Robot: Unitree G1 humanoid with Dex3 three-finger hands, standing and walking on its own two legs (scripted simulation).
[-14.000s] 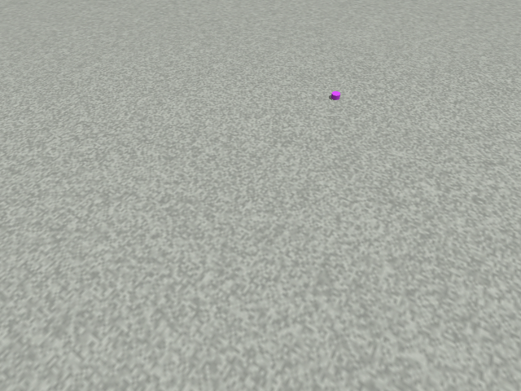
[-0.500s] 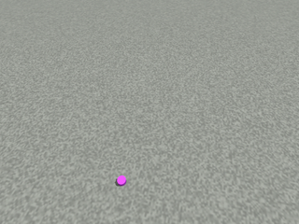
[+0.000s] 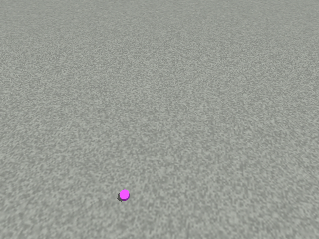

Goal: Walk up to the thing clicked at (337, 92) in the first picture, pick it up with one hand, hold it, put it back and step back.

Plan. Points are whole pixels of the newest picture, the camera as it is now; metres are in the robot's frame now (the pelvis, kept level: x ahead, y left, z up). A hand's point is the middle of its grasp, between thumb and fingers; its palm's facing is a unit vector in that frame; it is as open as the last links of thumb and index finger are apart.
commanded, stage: walk up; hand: left
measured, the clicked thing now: (124, 195) +0.47 +0.25 -0.76
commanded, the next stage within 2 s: none
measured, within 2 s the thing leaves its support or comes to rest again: neither
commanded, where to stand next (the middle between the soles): +0.10 -0.01 m, yaw +2 degrees
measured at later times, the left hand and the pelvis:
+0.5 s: hand out of the picture +0.12 +0.22 -0.16, palm faces +0.05 -0.94 -0.34, open 7.4 cm; pelvis +0.06 -0.04 -0.01, yaw +2 degrees
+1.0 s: hand out of the picture +0.12 +0.23 -0.15, palm faces +0.03 -0.93 -0.37, open 7.4 cm; pelvis +0.05 -0.03 +0.01, yaw +1 degrees
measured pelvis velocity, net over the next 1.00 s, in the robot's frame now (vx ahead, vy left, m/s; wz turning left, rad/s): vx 0.05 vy -0.03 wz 0.02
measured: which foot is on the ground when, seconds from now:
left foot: down 0.00-0.08, up 0.10-0.34, down 0.36-1.00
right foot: down 0.00-1.00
